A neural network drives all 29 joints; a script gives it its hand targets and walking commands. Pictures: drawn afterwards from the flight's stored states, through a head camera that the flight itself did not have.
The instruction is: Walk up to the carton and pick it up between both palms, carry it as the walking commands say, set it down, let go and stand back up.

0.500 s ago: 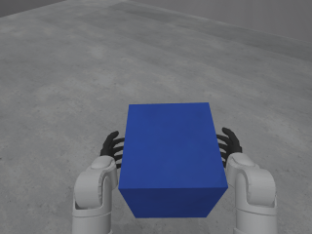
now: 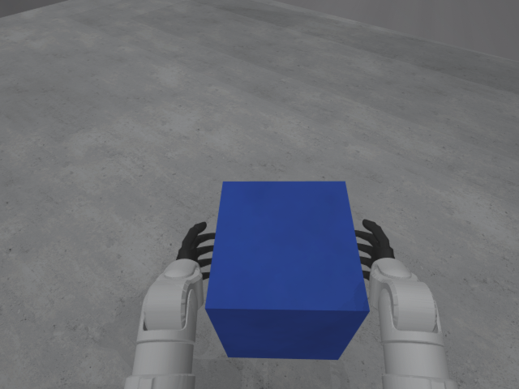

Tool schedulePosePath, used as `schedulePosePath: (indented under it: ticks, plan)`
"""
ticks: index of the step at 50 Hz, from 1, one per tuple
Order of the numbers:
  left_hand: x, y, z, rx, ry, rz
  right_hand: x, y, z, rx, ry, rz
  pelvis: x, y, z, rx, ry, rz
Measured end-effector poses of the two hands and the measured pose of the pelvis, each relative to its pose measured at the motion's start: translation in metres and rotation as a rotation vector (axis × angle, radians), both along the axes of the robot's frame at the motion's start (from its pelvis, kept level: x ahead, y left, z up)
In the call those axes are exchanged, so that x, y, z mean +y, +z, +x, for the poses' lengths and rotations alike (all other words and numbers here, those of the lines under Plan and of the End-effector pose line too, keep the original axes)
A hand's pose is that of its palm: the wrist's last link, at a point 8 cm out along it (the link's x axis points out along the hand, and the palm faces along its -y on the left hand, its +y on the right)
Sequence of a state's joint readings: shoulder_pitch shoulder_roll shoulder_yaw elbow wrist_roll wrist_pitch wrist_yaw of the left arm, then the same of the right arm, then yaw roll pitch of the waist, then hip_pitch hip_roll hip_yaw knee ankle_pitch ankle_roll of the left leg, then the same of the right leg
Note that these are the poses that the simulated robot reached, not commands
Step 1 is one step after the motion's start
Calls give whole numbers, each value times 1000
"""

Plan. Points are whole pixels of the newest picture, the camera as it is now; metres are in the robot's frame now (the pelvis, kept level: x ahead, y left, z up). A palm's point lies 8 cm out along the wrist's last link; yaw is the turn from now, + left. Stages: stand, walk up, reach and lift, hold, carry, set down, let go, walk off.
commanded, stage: hold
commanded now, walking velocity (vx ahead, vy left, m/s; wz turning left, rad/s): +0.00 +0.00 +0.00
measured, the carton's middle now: (283, 274) +0.30 -0.01 -0.02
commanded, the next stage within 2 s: set down in 0.90 s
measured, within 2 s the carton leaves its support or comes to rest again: neither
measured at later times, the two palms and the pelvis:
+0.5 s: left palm (193, 274) +0.27 +0.13 +0.04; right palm (378, 258) +0.30 -0.16 +0.05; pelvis +0.02 -0.03 +0.01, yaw +5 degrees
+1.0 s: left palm (186, 264) +0.29 +0.14 +0.04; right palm (372, 253) +0.30 -0.14 +0.05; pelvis +0.01 +0.00 +0.00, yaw +4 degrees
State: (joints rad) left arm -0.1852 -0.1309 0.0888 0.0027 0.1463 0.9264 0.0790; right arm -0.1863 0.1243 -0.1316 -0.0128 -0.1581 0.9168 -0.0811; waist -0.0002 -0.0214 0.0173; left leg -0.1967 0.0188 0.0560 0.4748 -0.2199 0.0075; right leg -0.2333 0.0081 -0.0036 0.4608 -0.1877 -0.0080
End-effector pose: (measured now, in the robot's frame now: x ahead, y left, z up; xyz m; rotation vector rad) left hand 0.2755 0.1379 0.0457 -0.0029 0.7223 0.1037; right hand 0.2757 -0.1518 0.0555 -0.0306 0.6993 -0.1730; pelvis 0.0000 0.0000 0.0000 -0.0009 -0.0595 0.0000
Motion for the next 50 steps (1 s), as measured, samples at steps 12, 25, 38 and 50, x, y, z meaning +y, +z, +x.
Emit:
schedulePosePath:
  ticks: [12, 25, 38, 50]
  plan:
    - [3, -13, -10, -42, 58, 38, 4, -14, 15, -44, 84, 8, -13, 3, 17, -86, 74, 10]
    - [-6, -9, -5, -34, 45, 59, -5, -10, 22, -37, 97, 3, -26, 6, 21, -93, 85, 7]
    - [1, -6, 4, -38, 35, 49, 3, -3, 28, -41, 82, 4, -18, 5, 13, -85, 79, 3]
    - [6, -3, 10, -37, -16, 66, 8, -1, 26, -41, 60, 0, -3, 4, 9, -99, 73, -2]
